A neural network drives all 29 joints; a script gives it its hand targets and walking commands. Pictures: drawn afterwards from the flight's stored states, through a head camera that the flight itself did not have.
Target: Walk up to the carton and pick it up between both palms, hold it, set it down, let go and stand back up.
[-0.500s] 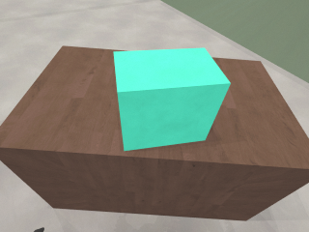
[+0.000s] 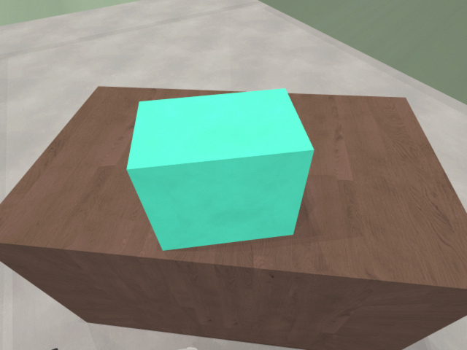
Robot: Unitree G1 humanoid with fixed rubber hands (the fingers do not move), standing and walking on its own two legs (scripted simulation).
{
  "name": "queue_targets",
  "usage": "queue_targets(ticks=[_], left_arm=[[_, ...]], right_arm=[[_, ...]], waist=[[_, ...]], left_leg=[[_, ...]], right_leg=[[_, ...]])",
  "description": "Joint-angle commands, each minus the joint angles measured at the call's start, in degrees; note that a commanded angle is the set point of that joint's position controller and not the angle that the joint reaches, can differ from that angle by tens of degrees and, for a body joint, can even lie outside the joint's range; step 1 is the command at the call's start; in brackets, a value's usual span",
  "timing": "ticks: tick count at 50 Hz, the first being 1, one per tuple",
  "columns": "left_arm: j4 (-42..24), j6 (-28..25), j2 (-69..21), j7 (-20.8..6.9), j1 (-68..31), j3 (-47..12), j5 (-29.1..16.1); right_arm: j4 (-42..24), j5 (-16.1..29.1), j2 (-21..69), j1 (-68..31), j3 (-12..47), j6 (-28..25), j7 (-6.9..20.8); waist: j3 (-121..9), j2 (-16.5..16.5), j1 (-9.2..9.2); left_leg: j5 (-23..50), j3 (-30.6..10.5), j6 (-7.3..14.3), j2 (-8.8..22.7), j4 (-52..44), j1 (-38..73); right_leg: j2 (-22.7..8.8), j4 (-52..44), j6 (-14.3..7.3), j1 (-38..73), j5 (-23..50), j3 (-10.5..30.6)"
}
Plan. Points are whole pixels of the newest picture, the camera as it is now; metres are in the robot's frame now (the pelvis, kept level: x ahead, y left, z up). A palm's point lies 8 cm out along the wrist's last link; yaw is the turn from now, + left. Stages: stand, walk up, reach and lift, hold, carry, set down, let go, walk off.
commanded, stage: walk up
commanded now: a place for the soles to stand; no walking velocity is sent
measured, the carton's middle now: (221, 172) +0.48 +0.04 +0.03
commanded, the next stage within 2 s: none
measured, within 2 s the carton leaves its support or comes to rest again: neither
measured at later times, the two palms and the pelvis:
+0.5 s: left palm out of the picture +0.10 +0.37 -0.10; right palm out of the picture +0.10 -0.25 -0.08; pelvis +0.02 +0.06 -0.01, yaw +0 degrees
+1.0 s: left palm out of the picture +0.15 +0.35 -0.09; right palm out of the picture +0.14 -0.27 -0.10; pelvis +0.05 +0.04 -0.01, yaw -1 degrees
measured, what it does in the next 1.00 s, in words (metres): steps on the spot: left foot, then right foot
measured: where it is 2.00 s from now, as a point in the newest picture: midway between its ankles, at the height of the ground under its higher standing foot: outside the picture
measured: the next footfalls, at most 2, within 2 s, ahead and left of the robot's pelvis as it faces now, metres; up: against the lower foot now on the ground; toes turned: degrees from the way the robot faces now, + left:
left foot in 0.26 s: +0.09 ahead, +0.19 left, +0.00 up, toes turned -4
right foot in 0.62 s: +0.10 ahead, -0.07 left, +0.00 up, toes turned -1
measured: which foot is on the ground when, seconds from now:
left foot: up 0.00-0.24, down 0.26-1.00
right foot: down 0.00-0.26, up 0.28-0.60, down 0.62-1.00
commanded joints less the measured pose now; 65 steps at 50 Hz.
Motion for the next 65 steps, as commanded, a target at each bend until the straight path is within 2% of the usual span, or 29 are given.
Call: queue_targets(ticks=[1, 3, 4, 7, 10, 11, 12, 13, 14, 16, 18, 21, 26, 29, 30, 31, 32, 33, 34, 36, 38, 39, 40, 42, 44, 46, 50, 54, 65], left_arm=[[0.65, -0.47, 11.91, 1.56, 6.96, 3.17, 0.31], [0.22, -0.33, 12.33, 1.25, 5.52, 3.16, 0.44], [0.39, -0.72, 12.7, 1.41, 4.51, 2.91, 0.3], [-0.5, -0.77, 13.01, 0.97, 0.84, 2.68, 0.53], [-1.62, -0.29, 12.12, 0.34, -4.35, 1.93, 0.6], [-1.75, -0.06, 10.06, 0.1, -5.11, 1.15, 0.56], [-1.82, 0.34, 7.7, -0.12, -4.17, 0.5, 0.36], [-0.92, 0.81, 6.67, -0.17, -1.94, 0.1, -0.01], [-0.18, 1.1, 11.42, 0.02, -0.94, 1.44, -0.08], [-0.16, 0.84, 12.07, -0.38, -1.93, 1.87, 0.06], [0.67, 0.65, 11.08, -0.69, -0.7, 1.5, -0.15], [1.29, 0.83, 10.14, -0.49, -1.01, 0.98, -0.44], [1.67, 0.76, 9.95, -0.06, -0.94, 0.9, -0.43], [3.0, -0.49, 9.41, 0.32, 2.53, 1.18, 0.27], [2.88, -1.17, 10.38, 0.65, 2.74, 1.56, 1.02], [2.24, -1.82, 12.8, 0.87, 2.58, 2.1, 1.8], [1.49, -2.19, 14.6, 0.96, -1.26, 1.79, 1.52], [1.37, -2.0, 15.56, 0.63, -3.37, 1.85, 1.06], [1.53, -1.79, 14.9, 0.5, -4.48, 1.28, 0.91], [1.51, -1.34, 12.23, 0.33, -6.45, 0.34, 0.34], [0.96, -1.13, 9.48, 0.07, -6.45, -0.51, -0.42], [1.24, -0.81, 9.41, -0.07, -4.91, -0.47, -0.51], [1.63, -0.59, 9.76, -0.02, -4.18, -0.37, -0.56], [1.53, -1.28, 10.71, -0.03, -3.43, -0.23, 0.07], [1.32, -2.09, 12.49, 0.05, -4.14, 0.0, 0.19], [1.37, -1.93, 12.32, 0.14, -4.85, -0.32, -0.26], [1.4, -1.48, 10.64, 0.37, -4.96, -0.87, -0.61], [1.47, -1.49, 11.44, 0.36, -5.2, -0.73, -0.38], [1.95, -1.17, 11.04, 0.09, -6.81, -0.81, -0.32]], right_arm=[[-2.81, -1.04, -7.79, -3.14, -1.77, -0.5, -1.0], [-3.14, -1.34, -8.24, -3.93, -2.1, -0.61, -0.81], [-3.16, -1.62, -7.82, -4.65, -2.1, -0.26, -0.63], [-2.89, -1.62, -7.46, -3.0, -2.33, -0.83, -0.21], [-1.29, -1.94, -7.84, 0.63, -3.0, -1.96, -0.17], [-0.45, -2.45, -8.93, 2.06, -3.48, -2.46, -0.46], [-0.55, -3.52, -11.81, 2.78, -3.99, -3.01, -0.85], [-1.79, -3.45, -13.59, 0.43, -3.75, -3.52, -1.11], [-3.19, -2.49, -15.56, -0.32, -4.17, -3.65, -0.94], [-3.24, -2.32, -13.33, -0.95, -3.65, -3.97, -0.93], [-2.78, -1.8, -11.4, -0.86, -3.26, -4.25, -1.03], [-2.65, -1.71, -10.91, -0.57, -3.06, -4.27, -1.07], [-2.92, -1.83, -11.5, -2.73, -3.22, -3.92, -0.95], [-4.03, -1.67, -10.55, -6.9, -2.71, -2.77, -0.38], [-4.05, -1.51, -8.73, -6.54, -2.13, -2.45, -0.32], [-4.46, -1.06, -6.16, -5.93, -1.52, -2.31, -0.21], [-3.53, -0.92, -5.09, -6.1, -0.94, -1.9, -0.11], [-1.88, -0.99, -8.61, -4.95, -2.03, -1.51, -0.32], [-1.26, -1.08, -8.6, -3.87, -2.07, -1.91, -0.23], [-0.3, -1.08, -8.07, -2.62, -2.01, -2.91, -0.05], [-0.78, -1.5, -11.43, -3.33, -2.54, -3.87, -0.42], [-1.44, -1.46, -11.67, -5.14, -2.27, -4.07, -0.48], [-1.66, -1.42, -11.53, -6.96, -1.93, -3.92, -0.33], [-1.75, -1.11, -9.88, -8.59, -1.63, -3.47, -0.15], [-1.76, -0.61, -8.12, -7.73, -1.3, -3.03, -0.18], [-1.31, -0.65, -8.34, -6.23, -1.39, -3.09, -0.46], [-1.07, -0.56, -10.11, -6.86, -1.88, -3.44, -0.58], [-1.05, -0.52, -9.16, -8.43, -1.73, -2.91, -0.63], [-0.47, -0.72, -9.02, -10.29, -1.59, -2.74, -0.37]], waist=[[-0.34, -7.1, 2.95], [0.95, -7.06, 2.8], [2.06, -4.51, 2.31], [0.87, -5.08, 0.92], [0.3, -3.63, -2.15], [0.97, -1.15, -3.34], [1.72, 6.75, -3.15], [3.45, 10.63, -1.61], [4.15, 6.72, -2.17], [6.75, 4.27, -1.64], [3.47, 4.82, -1.22], [0.36, 6.44, -1.58], [2.06, 7.33, -1.22], [-0.86, 5.37, 1.92], [-1.48, 2.64, 2.03], [-1.54, -5.43, 1.83], [0.84, -7.73, 0.07], [1.73, -3.77, -0.77], [1.93, -4.01, -1.72], [-0.32, -4.0, -2.89], [-2.82, 0.8, -1.79], [-3.5, 1.75, -0.22], [-2.78, 1.85, 0.62], [-2.82, 0.13, 1.2], [-4.49, -1.78, -0.38], [-5.84, -1.49, -1.39], [-7.09, -0.77, -0.33], [-6.91, -0.98, -0.47], [-4.66, -0.14, -0.26]], left_leg=[[1.14, 1.49, -0.65, 1.68, -6.08, -8.01], [-0.03, 2.13, -0.48, 2.6, -7.95, -5.62], [0.09, 0.95, 0.03, 3.58, -9.72, -3.96], [-1.12, 1.89, 0.88, 3.2, -14.73, 4.03], [1.5, 2.25, 2.11, 2.05, -25.16, 17.55], [-0.05, -0.77, 3.04, 2.28, -29.67, 21.62], [-9.3, -16.3, 6.09, 10.43, -36.77, 22.43], [-20.9, -31.72, 10.74, 19.49, -44.06, 16.55], [-26.08, -34.45, 14.3, 21.76, -45.13, 12.94], [-18.63, -29.2, 13.01, 18.34, -43.46, 11.58], [-7.19, -22.9, 9.08, 16.0, -41.44, 16.17], [6.82, -17.22, 7.65, 14.81, -38.08, 18.12], [6.38, -14.92, 8.62, 14.44, -36.57, 13.02], [2.3, -9.19, 6.85, 11.69, -29.26, 6.75], [1.66, -7.5, 4.93, 10.19, -25.39, 3.28], [-1.22, -3.89, 2.13, 5.85, -17.72, -1.69], [-6.75, 0.78, -0.74, 1.4, -13.52, -1.55], [-12.52, -1.02, 0.15, 2.05, -11.93, 3.36], [-11.91, -0.85, 0.84, 2.27, -15.32, 6.14], [-1.71, -1.35, 1.67, 3.06, -26.37, 14.28], [3.26, -12.74, 4.63, 9.43, -32.38, 16.33], [1.19, -16.13, 6.68, 12.59, -33.21, 14.57], [-1.11, -15.17, 7.77, 13.48, -32.88, 11.61], [1.51, -9.14, 4.99, 9.58, -28.89, 8.53], [5.92, -2.85, 1.83, 4.34, -23.66, 11.62], [8.97, -3.51, 2.0, 4.94, -23.97, 14.9], [15.94, -7.37, 4.68, 8.85, -25.58, 16.35], [14.13, -4.65, 3.66, 6.86, -24.49, 16.11], [6.72, -5.49, 3.51, 7.02, -28.36, 15.4]], right_leg=[[-13.66, -10.54, 2.52, 15.42, 32.9, 15.77], [-14.51, -12.25, 0.28, 11.27, 22.9, 16.95], [-15.75, -11.93, 0.18, 8.83, 21.92, 18.19], [-15.4, -10.95, -1.67, 2.6, 14.8, 16.74], [-13.22, -7.49, -3.28, -8.6, -3.49, 14.1], [-10.71, -3.85, -2.46, -13.2, -8.28, 12.3], [-5.82, 5.42, 0.12, -18.65, -12.63, 9.12], [0.13, 15.94, 3.18, -19.17, -14.96, 4.24], [0.36, 19.75, 2.98, -17.83, -17.01, 8.55], [-0.99, 20.53, 2.96, -16.96, -13.25, 10.75], [-1.95, 17.29, 3.15, -15.95, -10.52, 10.78], [-1.55, 15.41, 3.73, -13.12, -9.55, 8.68], [-2.05, 9.46, 3.29, -8.03, -7.24, 6.27], [-0.7, -4.27, 2.17, 4.58, 0.1, 4.44], [-1.82, -7.28, 0.99, 8.53, 0.25, 8.91], [-8.83, -12.51, -2.2, 9.68, -3.89, 23.19], [-18.0, -17.79, -6.35, 3.54, -7.76, 36.63], [-19.44, -15.59, -9.6, -1.63, -7.66, 35.5], [-17.4, -12.99, -8.97, -4.0, -4.91, 31.08], [-12.05, -7.83, -3.78, -6.04, 2.03, 21.12], [-5.27, 0.87, 0.93, -6.99, 8.79, 13.05], [-2.83, 3.07, 1.74, -5.77, 3.79, 10.8], [-1.99, 2.04, 1.46, -3.45, -2.07, 9.74], [-4.59, -3.2, 0.04, 1.47, 2.21, 13.82], [-9.97, -6.24, -2.75, 0.85, 11.79, 20.63], [-10.19, -3.25, -2.93, -0.34, 18.44, 19.41], [-5.8, 0.99, 0.18, -0.2, 17.14, 12.85], [-7.25, -0.77, -0.8, 0.31, 18.31, 14.89], [-6.4, -3.29, -0.19, -1.25, 11.33, 15.05]])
